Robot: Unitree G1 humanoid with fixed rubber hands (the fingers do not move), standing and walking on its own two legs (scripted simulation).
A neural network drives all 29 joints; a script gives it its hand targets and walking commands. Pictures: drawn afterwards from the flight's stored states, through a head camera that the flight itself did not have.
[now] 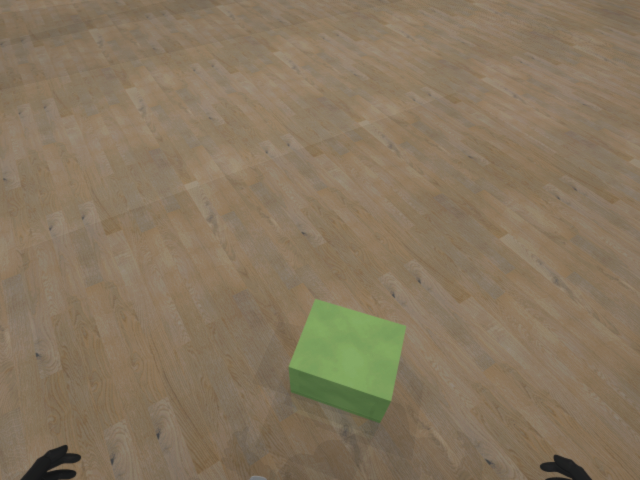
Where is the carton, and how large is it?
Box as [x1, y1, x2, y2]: [289, 299, 405, 422]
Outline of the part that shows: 315,299 289,364 291,391 379,422 391,399 405,326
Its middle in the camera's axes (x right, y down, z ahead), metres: +0.08 +0.36 +1.16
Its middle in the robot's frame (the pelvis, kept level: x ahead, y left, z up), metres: +0.55 -0.11 -0.64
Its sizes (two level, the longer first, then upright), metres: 0.281 0.225 0.197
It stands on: the floor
